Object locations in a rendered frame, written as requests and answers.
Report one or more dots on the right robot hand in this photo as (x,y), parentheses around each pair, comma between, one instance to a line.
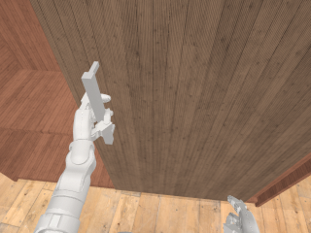
(245,222)

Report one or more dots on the left robot forearm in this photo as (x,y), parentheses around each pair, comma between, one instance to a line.
(68,198)

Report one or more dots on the wardrobe door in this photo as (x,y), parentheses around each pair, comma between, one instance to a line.
(299,163)
(210,98)

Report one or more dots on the left robot hand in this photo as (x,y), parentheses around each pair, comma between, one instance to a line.
(84,120)

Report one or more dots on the handle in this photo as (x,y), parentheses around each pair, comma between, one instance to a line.
(94,96)

